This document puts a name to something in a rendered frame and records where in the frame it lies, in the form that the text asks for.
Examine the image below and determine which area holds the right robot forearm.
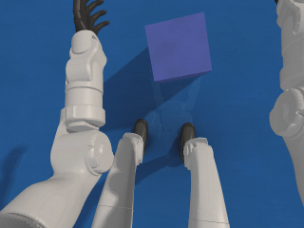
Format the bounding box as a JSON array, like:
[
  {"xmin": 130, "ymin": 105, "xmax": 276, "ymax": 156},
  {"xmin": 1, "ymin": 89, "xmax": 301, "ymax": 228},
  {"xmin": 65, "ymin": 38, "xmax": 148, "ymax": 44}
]
[{"xmin": 275, "ymin": 0, "xmax": 304, "ymax": 91}]

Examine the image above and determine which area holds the right robot shin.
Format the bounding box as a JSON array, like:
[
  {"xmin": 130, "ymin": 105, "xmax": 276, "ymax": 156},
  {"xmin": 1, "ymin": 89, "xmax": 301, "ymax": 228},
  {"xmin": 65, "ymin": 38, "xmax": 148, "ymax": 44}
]
[{"xmin": 183, "ymin": 138, "xmax": 214, "ymax": 158}]

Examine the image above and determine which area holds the robot left upper arm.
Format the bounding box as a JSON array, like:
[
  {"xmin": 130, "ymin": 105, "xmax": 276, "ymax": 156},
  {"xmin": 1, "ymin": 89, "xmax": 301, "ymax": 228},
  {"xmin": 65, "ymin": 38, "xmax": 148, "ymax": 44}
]
[{"xmin": 0, "ymin": 129, "xmax": 114, "ymax": 228}]

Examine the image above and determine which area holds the left robot forearm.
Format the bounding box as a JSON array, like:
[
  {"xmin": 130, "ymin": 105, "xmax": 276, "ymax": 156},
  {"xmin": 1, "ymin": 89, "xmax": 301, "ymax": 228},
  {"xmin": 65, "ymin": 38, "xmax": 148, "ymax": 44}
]
[{"xmin": 50, "ymin": 29, "xmax": 107, "ymax": 160}]

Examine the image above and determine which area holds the robot left hand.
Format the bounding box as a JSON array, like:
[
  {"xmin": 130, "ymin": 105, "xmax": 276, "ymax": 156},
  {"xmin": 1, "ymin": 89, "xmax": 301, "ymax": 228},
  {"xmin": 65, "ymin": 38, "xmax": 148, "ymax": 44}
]
[{"xmin": 72, "ymin": 0, "xmax": 110, "ymax": 36}]

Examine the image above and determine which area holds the robot right upper arm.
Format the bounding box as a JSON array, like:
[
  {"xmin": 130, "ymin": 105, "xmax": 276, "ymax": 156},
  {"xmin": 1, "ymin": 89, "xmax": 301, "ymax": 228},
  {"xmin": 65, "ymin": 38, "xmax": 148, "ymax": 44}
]
[{"xmin": 269, "ymin": 86, "xmax": 304, "ymax": 207}]

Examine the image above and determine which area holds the left robot thigh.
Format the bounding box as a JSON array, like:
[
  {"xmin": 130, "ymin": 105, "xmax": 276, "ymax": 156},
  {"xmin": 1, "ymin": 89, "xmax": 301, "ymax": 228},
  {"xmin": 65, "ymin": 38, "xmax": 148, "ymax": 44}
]
[{"xmin": 91, "ymin": 137, "xmax": 143, "ymax": 228}]

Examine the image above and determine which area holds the carton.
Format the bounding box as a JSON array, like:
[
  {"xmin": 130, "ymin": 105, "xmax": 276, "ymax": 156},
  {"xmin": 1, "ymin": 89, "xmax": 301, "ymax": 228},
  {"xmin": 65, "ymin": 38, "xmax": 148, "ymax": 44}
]
[{"xmin": 144, "ymin": 12, "xmax": 212, "ymax": 84}]

